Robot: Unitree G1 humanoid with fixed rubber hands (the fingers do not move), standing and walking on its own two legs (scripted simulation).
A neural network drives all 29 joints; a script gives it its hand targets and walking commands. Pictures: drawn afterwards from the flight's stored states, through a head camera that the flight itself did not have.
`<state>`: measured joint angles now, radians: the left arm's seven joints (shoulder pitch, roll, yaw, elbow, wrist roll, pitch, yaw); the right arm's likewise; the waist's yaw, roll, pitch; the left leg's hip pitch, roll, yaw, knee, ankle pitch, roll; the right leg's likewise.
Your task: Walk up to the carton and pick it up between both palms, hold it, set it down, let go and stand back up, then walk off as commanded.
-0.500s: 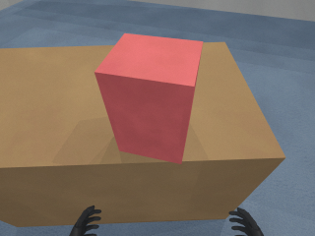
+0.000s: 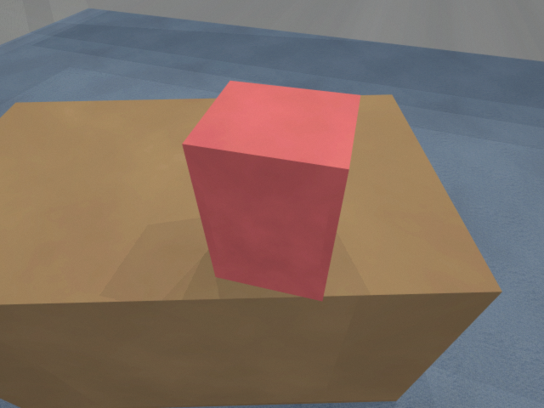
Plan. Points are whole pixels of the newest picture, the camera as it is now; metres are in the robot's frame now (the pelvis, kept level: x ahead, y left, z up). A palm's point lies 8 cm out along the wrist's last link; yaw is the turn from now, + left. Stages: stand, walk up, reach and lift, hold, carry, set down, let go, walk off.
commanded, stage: stand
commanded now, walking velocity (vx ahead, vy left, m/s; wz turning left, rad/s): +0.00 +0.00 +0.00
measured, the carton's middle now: (278, 197) +0.42 +0.01 +0.09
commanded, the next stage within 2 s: walk off in 1.26 s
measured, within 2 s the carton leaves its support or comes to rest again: neither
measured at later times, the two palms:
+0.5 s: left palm out of the picture +0.03 +0.28 -0.12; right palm out of the picture +0.05 -0.29 -0.12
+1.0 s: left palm out of the picture +0.05 +0.27 -0.12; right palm out of the picture +0.04 -0.30 -0.12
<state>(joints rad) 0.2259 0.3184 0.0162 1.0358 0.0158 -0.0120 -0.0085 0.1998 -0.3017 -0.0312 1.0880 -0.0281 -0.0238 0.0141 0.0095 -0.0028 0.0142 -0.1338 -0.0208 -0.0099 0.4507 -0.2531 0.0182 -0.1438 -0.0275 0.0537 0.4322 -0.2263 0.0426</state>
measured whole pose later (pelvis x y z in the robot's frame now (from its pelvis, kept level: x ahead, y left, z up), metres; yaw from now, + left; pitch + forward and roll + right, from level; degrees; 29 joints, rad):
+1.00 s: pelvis -0.01 -0.02 +0.00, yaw +0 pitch -4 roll +0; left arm 0.15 0.32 0.00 1.11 0.01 -0.02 0.00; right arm 0.13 -0.30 -0.03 1.15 -0.02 -0.01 0.01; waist 0.00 0.00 0.06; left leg -0.11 0.01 -0.02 0.38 -0.20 -0.01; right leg -0.13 0.00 0.04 0.37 -0.18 0.02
